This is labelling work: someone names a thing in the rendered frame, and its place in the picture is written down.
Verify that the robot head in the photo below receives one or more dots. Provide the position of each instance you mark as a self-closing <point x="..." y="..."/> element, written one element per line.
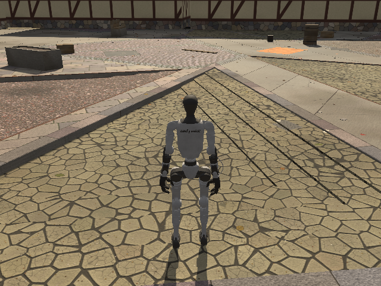
<point x="190" y="103"/>

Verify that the right robot upper arm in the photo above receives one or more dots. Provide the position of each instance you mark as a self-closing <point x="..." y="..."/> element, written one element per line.
<point x="210" y="136"/>

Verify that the left robot hand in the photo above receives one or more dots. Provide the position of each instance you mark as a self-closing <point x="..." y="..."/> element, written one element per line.
<point x="162" y="183"/>

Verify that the robot left shin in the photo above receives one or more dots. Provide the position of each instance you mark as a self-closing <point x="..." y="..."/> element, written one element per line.
<point x="175" y="220"/>

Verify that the right robot hand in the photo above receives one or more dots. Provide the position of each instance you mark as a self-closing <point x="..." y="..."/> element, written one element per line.
<point x="217" y="185"/>

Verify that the right robot forearm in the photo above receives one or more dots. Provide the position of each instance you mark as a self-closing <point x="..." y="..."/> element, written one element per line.
<point x="214" y="164"/>

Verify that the left robot forearm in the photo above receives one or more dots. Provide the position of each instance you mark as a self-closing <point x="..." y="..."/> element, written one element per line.
<point x="165" y="164"/>

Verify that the left robot upper arm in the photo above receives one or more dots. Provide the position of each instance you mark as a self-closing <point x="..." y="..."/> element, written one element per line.
<point x="169" y="137"/>

